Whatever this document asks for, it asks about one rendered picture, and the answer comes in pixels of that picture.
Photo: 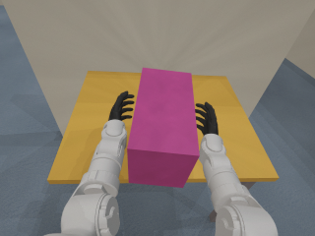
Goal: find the robot left forearm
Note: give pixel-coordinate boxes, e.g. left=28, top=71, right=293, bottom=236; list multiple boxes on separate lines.
left=61, top=119, right=127, bottom=230

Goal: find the table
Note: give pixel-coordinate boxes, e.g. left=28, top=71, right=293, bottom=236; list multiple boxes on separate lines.
left=47, top=71, right=280, bottom=222

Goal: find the robot right hand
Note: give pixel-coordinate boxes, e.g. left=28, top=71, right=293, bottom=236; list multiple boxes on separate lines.
left=195, top=101, right=219, bottom=136

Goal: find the robot right forearm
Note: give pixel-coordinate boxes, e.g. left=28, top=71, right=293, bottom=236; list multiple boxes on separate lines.
left=198, top=134, right=279, bottom=236

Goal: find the robot left hand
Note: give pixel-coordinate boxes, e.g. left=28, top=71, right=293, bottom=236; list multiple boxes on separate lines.
left=108, top=90, right=135, bottom=121

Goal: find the carton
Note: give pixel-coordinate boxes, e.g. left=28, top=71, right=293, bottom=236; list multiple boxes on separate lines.
left=127, top=67, right=200, bottom=188

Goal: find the right robot upper arm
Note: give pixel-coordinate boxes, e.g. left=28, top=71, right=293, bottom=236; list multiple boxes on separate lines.
left=215, top=204, right=278, bottom=236

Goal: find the left robot upper arm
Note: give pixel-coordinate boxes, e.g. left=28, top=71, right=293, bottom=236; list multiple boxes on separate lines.
left=43, top=193, right=120, bottom=236

